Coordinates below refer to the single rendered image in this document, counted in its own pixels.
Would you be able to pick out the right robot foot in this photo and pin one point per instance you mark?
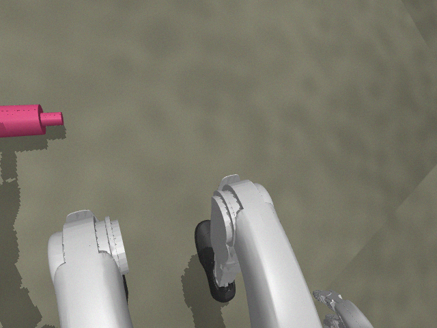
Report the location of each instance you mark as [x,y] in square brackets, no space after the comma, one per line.
[206,258]

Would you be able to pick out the right robot hand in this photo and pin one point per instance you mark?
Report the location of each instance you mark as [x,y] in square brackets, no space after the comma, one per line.
[347,314]

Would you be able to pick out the bottle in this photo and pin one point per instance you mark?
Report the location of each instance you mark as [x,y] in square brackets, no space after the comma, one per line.
[25,120]

